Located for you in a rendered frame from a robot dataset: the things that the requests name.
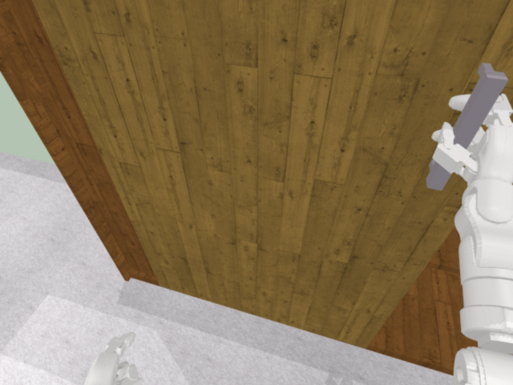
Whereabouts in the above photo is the handle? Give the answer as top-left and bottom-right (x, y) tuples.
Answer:
(426, 63), (508, 191)
(0, 14), (44, 101)

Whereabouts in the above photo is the right robot hand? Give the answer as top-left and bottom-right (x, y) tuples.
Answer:
(431, 93), (513, 187)

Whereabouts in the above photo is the robot right forearm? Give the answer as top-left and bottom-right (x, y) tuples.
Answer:
(454, 179), (513, 355)

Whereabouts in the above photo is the robot right upper arm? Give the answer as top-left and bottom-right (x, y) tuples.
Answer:
(451, 346), (513, 385)

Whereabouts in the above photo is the left robot hand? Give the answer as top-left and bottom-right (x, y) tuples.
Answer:
(84, 332), (143, 385)

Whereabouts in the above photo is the wardrobe door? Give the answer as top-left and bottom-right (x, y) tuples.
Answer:
(0, 0), (155, 276)
(32, 0), (513, 349)

